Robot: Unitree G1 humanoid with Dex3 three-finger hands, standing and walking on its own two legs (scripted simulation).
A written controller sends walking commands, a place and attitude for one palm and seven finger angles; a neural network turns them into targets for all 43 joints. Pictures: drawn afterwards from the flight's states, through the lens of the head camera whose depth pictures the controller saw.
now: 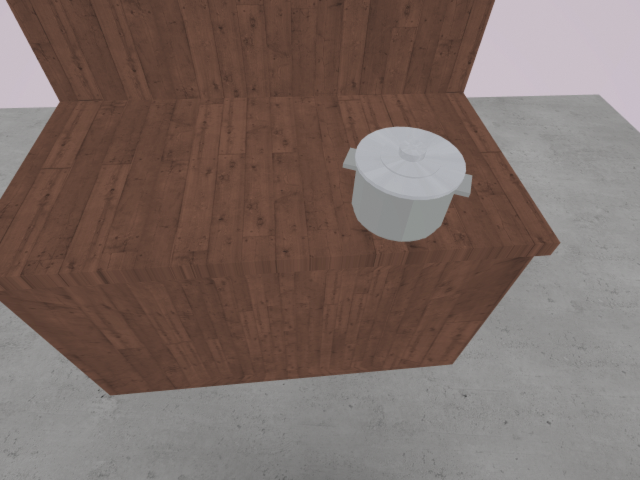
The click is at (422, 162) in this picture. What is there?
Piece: lid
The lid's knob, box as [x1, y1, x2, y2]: [398, 139, 426, 161]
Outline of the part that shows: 401,142 398,152 402,158 409,161 418,161 423,158 426,150 424,144 413,139 408,139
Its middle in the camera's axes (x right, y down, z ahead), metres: +0.16 -0.16 +0.69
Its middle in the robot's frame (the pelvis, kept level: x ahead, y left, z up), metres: +0.64 -0.12 +0.05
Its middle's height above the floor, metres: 0.83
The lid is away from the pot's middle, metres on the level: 0.00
